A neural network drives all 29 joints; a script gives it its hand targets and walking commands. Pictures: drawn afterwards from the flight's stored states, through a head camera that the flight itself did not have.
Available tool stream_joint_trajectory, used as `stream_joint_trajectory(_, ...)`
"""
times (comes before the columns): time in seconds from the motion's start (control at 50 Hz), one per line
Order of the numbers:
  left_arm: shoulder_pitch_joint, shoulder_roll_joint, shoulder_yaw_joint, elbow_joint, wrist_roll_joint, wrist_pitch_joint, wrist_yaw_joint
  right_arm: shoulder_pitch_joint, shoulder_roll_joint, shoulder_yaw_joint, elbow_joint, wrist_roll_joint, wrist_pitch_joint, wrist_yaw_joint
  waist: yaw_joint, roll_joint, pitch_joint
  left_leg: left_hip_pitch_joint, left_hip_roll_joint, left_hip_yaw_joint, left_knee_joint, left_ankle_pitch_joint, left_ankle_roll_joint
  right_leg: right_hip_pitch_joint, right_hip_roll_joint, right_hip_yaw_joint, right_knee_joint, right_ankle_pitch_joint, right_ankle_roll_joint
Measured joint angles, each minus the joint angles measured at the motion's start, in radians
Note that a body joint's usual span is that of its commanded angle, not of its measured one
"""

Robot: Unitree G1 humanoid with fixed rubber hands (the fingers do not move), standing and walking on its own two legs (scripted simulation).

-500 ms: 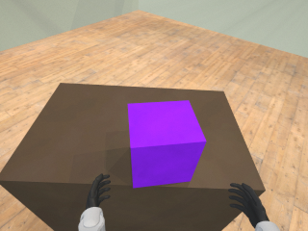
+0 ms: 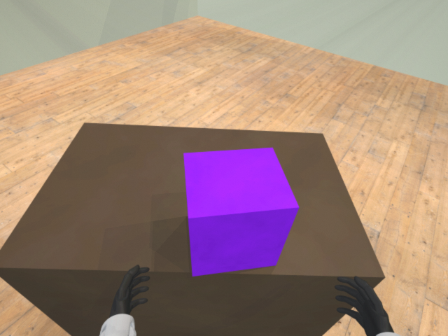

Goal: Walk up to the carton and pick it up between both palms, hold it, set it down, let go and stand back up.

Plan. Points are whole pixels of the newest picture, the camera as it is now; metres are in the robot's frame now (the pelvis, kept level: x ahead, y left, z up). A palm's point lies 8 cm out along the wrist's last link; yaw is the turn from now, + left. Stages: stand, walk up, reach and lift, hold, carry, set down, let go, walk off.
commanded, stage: set down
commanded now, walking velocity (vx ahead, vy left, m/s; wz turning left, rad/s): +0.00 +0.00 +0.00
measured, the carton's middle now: (232, 212) +0.39 +0.02 -0.03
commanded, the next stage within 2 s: let go in 1.20 s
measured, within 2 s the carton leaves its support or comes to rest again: neither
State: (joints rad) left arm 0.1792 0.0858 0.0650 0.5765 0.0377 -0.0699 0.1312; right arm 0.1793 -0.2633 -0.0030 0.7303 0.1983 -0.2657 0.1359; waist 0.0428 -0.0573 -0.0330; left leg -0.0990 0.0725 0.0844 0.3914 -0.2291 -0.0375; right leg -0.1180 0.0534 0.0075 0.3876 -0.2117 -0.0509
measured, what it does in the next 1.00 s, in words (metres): stands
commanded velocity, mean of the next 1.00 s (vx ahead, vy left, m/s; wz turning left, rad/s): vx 0.00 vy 0.00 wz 0.00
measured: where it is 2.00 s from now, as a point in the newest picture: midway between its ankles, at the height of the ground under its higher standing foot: outside the picture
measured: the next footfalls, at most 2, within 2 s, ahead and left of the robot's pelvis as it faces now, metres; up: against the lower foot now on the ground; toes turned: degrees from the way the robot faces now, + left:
none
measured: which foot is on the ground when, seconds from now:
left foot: down 0.00-1.00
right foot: down 0.00-1.00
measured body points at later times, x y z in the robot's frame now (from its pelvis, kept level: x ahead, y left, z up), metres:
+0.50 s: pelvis +0.01 +0.01 +0.00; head -0.02 +0.03 +0.45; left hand +0.19 +0.23 -0.09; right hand +0.18 -0.24 -0.05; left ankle -0.01 +0.14 -0.74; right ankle +0.00 -0.09 -0.74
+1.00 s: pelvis +0.01 +0.01 +0.00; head -0.03 +0.03 +0.45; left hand +0.18 +0.23 -0.09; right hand +0.17 -0.23 -0.06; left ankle -0.01 +0.14 -0.74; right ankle +0.00 -0.09 -0.74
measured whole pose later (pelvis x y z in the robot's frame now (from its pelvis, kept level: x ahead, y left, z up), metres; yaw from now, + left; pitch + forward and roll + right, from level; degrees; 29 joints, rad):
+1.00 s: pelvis +0.01 +0.01 +0.00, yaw +0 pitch -5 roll +0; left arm 0.18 0.16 0.06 0.58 0.04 0.13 0.04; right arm 0.22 -0.21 0.00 0.69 0.15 -0.17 0.04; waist 0.02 -0.05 0.00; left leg -0.05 0.07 0.08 0.39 -0.25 -0.04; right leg -0.06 0.05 0.01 0.36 -0.21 -0.05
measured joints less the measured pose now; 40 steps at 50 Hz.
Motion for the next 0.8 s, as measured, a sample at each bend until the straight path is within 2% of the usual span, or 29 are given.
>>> stream_joint_trajectory(0.24, 0.000, 0.015, 0.000, 0.000, 0.000, 0.036, -0.019, 0.018, 0.028, 0.000, -0.013, 0.000, 0.019, -0.019, -0.002, 0.000, 0.007, 0.000, 0.000, 0.000, 0.000, -0.009, 0.000, 0.006, 0.000, 0.000, -0.012, -0.003, 0.000)
stream_joint_trajectory(0.46, 0.000, 0.033, 0.000, 0.000, 0.000, 0.081, -0.050, 0.032, 0.029, 0.000, -0.013, 0.000, 0.021, -0.044, -0.017, 0.000, 0.018, 0.021, 0.000, -0.001, 0.000, -0.017, 0.000, 0.034, 0.000, 0.000, -0.026, -0.003, 0.004)
stream_joint_trajectory(0.8, 0.000, 0.065, 0.000, 0.000, 0.000, 0.159, -0.083, 0.038, 0.042, 0.000, -0.034, -0.017, 0.075, -0.083, -0.024, 0.001, 0.028, 0.043, 0.000, -0.001, 0.000, -0.017, 0.000, 0.057, 0.000, 0.000, -0.027, -0.002, 0.005)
